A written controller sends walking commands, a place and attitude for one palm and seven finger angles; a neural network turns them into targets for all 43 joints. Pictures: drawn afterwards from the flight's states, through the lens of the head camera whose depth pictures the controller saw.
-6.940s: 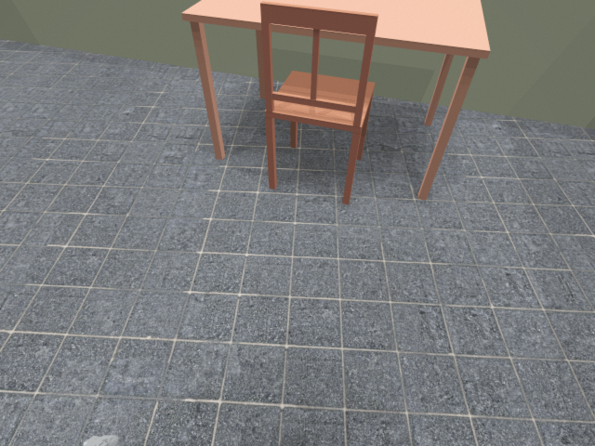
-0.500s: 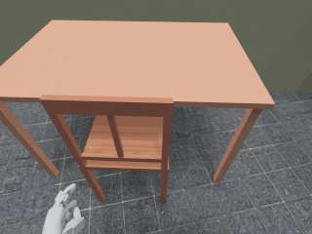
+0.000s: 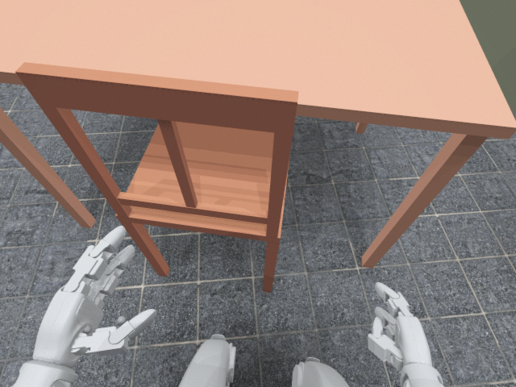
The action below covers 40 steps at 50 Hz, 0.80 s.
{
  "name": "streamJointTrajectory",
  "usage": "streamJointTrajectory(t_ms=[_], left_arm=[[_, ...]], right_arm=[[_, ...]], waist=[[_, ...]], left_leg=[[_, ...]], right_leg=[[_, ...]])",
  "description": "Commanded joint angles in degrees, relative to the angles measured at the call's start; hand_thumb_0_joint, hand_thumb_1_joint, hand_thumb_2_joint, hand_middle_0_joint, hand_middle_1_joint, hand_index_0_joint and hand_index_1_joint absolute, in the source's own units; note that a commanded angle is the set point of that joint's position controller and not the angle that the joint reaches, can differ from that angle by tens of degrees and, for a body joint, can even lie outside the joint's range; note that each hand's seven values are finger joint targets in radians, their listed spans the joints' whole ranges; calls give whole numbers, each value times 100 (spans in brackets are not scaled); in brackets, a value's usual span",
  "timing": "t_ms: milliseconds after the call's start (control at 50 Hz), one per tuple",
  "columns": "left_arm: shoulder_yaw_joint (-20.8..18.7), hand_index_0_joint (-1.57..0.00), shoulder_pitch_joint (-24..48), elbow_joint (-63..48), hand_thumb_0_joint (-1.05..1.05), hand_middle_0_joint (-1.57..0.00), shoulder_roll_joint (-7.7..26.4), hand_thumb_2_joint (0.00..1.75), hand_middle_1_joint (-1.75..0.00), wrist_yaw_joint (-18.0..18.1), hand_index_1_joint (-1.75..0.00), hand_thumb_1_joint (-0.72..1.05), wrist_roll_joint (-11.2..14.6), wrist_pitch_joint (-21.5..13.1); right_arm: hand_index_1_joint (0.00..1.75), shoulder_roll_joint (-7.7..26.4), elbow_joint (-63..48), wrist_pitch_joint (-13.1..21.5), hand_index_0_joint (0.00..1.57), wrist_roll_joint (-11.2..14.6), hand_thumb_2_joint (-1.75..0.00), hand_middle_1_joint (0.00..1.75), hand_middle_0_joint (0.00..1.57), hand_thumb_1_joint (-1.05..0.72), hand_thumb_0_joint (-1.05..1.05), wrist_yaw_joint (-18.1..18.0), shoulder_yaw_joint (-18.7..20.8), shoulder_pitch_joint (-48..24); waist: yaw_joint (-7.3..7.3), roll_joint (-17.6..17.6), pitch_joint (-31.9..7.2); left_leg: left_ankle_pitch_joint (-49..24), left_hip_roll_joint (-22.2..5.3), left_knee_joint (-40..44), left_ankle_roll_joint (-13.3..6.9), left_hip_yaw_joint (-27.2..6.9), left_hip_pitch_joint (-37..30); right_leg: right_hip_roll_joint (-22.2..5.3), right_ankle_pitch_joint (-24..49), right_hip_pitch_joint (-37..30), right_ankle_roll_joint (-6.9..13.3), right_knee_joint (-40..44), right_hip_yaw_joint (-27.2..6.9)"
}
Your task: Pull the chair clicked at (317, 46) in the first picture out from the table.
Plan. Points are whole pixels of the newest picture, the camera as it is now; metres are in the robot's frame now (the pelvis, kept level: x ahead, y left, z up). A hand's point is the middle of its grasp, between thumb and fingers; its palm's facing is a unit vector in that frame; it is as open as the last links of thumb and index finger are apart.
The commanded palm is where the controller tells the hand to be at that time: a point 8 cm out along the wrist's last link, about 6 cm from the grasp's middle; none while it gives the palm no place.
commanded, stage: raise the hand toward the chair's back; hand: left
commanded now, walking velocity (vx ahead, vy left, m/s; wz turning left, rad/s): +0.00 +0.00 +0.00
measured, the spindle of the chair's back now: (180, 168) +0.48 +0.20 -0.01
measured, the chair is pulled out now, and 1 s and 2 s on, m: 0.00 0.00 0.00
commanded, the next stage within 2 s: aim the fingers beside a spindle in 1.42 s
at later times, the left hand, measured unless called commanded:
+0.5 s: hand (104, 291) +0.23 +0.23 +0.06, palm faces -0.03 -1.00 -0.04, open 15.6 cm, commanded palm +0.20 +0.29 +0.06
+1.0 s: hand (85, 265) +0.25 +0.26 +0.07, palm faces -0.05 -1.00 -0.05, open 16.9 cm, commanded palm +0.23 +0.31 +0.07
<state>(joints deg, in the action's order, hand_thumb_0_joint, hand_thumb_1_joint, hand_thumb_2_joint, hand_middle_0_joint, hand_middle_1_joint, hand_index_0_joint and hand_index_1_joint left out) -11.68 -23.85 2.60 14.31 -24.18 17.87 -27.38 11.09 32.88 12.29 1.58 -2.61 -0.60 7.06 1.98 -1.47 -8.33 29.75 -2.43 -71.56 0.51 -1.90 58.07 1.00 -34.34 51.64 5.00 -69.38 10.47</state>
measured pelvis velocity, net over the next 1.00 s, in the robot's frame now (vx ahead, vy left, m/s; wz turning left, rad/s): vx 0.01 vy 0.06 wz -0.03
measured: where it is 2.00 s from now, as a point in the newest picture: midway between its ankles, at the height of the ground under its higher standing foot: outside the picture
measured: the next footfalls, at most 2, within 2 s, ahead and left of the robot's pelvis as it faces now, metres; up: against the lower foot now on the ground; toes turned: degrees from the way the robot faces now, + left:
none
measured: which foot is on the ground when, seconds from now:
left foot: down 0.00-1.00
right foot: down 0.00-1.00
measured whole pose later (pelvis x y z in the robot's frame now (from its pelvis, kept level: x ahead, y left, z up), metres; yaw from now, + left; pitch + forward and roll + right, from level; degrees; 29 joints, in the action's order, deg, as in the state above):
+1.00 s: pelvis +0.01 +0.06 +0.03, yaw -2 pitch +15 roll -4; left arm -12.7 -17.1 4.0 16.7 -17.0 16.1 -21.7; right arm 14.2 30.8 9.7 1.4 -2.0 -1.2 14.3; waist -1.6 -1.5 -8.2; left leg 27.5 -0.7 -64.0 -4.3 1.8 51.8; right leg -0.4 -29.6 45.5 0.4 -60.2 6.8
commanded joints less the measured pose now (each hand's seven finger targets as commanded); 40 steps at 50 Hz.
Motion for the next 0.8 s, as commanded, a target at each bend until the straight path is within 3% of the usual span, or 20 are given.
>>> streamJointTrajectory(t_ms=[0, 40, 60, 140, 200, 260, 340, 400, 440, 580, 780], left_arm=[[-898, -12, -377, -1042, 0, -12, 813, 55, -17, 101, -17, 8, 321, 220], [-987, -11, -486, -964, 0, -11, 805, 53, -16, 296, -16, 4, 297, 186], [-804, -11, -443, -1106, 0, -11, 656, 52, -16, 362, -16, 1, 243, 102], [-589, -10, -296, -821, 0, -10, 577, 48, -15, 494, -15, -8, 104, -210], [-503, -10, -238, -870, 0, -10, 565, 45, -14, 497, -14, -15, 93, -410], [-404, -9, -107, -1187, 0, -9, 623, 42, -12, 581, -12, -22, 59, -519], [-456, -8, -79, -1327, 0, -8, 729, 38, -11, 818, -11, -31, -9, -474], [-263, -7, -76, -1356, 0, -7, 578, 35, -10, 928, -10, -38, -81, -389], [-312, -7, -23, -1298, 0, -7, 691, 33, -9, 981, -9, -43, -148, -302], [-181, -6, 439, -1365, 0, -6, 681, 30, -8, 939, -8, -50, -199, -86], [-359, -6, 900, -1203, 0, -6, 863, 30, -8, 770, -8, -50, -129, 89]], right_arm=[[30, 802, -874, 229, 20, 99, -90, 30, 20, -90, 0, -150, 492, 37], [30, 753, -823, 213, 20, 70, -90, 30, 20, -90, 0, -137, 504, -6], [30, 732, -832, 204, 20, 54, -90, 30, 20, -90, 0, -123, 490, 54], [30, 808, -721, 232, 20, 25, -90, 30, 20, -90, 0, -100, 530, 72], [30, 884, -751, 260, 20, 40, -90, 30, 20, -90, 0, -82, 549, 190], [30, 942, -813, 293, 20, 42, -90, 30, 20, -90, 0, -73, 543, 228], [30, 979, -845, 254, 20, 22, -90, 30, 20, -90, 0, -64, 539, 242], [30, 993, -914, 185, 20, 23, -90, 30, 20, -90, 0, -42, 514, 270], [30, 1032, -948, 126, 20, 16, -90, 30, 20, -90, 0, -33, 499, 278], [30, 1086, -1139, 16, 20, 11, -90, 30, 20, -90, 0, -12, 386, 354], [30, 1143, -1113, 13, 20, 18, -90, 30, 20, -90, 0, -17, 318, 467]], waist=[[-112, 288, -1754], [-59, 432, -1656], [-105, 415, -1588], [-239, 432, -1114], [-248, 239, -1184], [-217, -107, -1323], [-190, -277, -1360], [-262, -321, -1237], [-258, -334, -1187], [-326, -432, -1043], [-338, -444, -1180]], left_leg=[[-1738, 174, 836, -251, -8, -859], [-1842, 157, 912, -228, -55, -893], [-1876, 160, 972, -235, -32, -923], [-1696, 147, 1029, -233, -31, -947], [-1504, 159, 1156, -239, -1, -1057], [-1567, 149, 1305, -261, -14, -1394], [-1571, 128, 1479, -239, -84, -1636], [-1523, 95, 1611, -211, -149, -1830], [-1498, 81, 1675, -198, -211, -1861], [-1161, 52, 1889, -135, -375, -2034], [-1442, 31, 1968, -65, -490, -2280]], right_leg=[[-411, 2768, -1942, -817, 1725, -1751], [-383, 3020, -1956, -820, 1646, -1678], [-377, 3075, -1872, -785, 1615, -1592], [-270, 2345, -1247, -660, 1576, -1383], [-202, 1687, -1025, -526, 1579, -1223], [-123, 1507, -851, -410, 1490, -1015], [-51, 1416, -725, -355, 1415, -799], [-26, 1336, -537, -354, 1425, -652], [-4, 1289, -502, -336, 1410, -606], [17, 1067, -381, -331, 1477, -522], [28, 1211, -449, -327, 1525, -491]])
